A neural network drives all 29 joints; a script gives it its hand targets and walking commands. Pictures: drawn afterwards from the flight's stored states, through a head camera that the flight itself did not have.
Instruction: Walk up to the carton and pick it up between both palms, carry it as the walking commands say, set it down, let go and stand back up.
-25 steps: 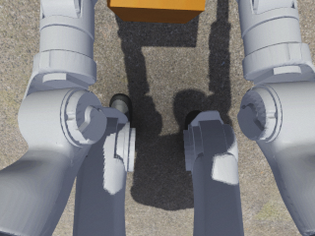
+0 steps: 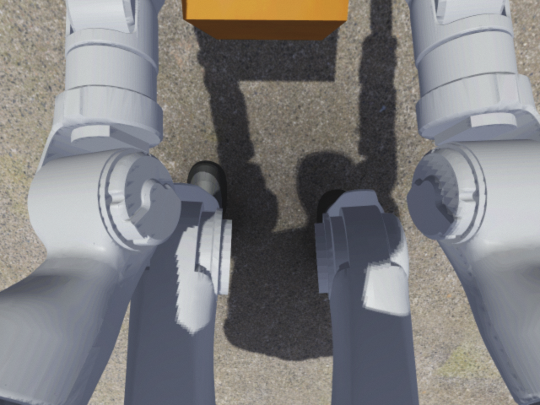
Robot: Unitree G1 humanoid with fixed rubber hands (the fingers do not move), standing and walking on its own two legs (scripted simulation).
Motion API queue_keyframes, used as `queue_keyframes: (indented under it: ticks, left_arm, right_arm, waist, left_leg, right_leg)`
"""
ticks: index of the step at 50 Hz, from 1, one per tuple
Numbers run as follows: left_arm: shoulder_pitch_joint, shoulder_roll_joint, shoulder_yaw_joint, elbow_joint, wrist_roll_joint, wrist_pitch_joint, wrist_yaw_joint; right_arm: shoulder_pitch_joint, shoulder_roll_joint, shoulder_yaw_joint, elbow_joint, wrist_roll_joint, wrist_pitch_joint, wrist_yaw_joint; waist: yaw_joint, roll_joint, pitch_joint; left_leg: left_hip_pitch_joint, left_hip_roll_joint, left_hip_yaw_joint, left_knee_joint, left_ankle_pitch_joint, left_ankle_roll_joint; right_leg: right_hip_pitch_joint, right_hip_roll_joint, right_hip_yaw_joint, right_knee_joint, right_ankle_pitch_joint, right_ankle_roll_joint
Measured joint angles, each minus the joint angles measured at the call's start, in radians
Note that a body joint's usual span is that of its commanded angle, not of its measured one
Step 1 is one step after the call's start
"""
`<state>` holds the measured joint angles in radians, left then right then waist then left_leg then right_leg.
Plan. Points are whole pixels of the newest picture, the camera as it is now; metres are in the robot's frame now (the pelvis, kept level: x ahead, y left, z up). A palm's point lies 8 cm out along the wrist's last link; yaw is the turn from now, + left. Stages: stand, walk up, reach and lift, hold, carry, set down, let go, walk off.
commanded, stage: set down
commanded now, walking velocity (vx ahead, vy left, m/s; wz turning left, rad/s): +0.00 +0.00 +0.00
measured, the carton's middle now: out of the picture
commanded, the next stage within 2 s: none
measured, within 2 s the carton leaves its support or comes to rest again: rests again in 0.06 s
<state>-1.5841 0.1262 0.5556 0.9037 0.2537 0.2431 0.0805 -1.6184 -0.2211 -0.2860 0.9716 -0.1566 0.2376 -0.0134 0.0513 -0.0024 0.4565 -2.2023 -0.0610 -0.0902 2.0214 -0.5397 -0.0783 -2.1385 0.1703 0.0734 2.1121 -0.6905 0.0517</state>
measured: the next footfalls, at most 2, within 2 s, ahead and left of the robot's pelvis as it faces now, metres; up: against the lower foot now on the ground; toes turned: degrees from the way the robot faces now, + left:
none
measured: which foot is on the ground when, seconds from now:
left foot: down 0.00-1.00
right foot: down 0.00-1.00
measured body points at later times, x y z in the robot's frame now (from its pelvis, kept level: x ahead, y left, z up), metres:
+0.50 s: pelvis +0.00 +0.00 +0.00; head +0.40 +0.00 +0.18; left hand +0.56 +0.16 -0.23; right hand +0.58 -0.10 -0.23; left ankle +0.12 +0.15 -0.38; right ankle +0.07 -0.12 -0.38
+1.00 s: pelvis +0.00 +0.00 +0.00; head +0.41 +0.00 +0.17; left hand +0.55 +0.18 -0.24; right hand +0.60 -0.13 -0.23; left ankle +0.12 +0.15 -0.38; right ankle +0.07 -0.12 -0.38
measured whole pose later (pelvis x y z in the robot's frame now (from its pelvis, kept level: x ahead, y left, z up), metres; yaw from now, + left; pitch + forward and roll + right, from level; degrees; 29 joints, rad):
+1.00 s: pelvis +0.00 +0.00 +0.00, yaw +0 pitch +40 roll +2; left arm -1.60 0.20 0.54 1.07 0.09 0.10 0.10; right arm -1.70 -0.39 -0.11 1.10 0.00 0.18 -0.03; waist 0.05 0.00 0.51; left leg -2.19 -0.05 -0.07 2.03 -0.54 -0.08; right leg -2.13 0.15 0.07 2.13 -0.69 0.05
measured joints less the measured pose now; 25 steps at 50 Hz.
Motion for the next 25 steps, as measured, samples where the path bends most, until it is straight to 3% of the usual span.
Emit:
queue_keyframes:
  ticks: [25]
  left_arm:
    - [0.000,0.010,0.005,0.041,0.008,-0.032,-0.019]
  right_arm:
    - [0.000,-0.010,0.002,0.034,0.000,-0.028,0.012]
  waist:
    - [0.000,0.000,0.005]
  left_leg:
    - [0.001,0.001,0.003,0.011,-0.003,0.000]
  right_leg:
    - [0.001,-0.002,0.000,0.011,-0.002,0.000]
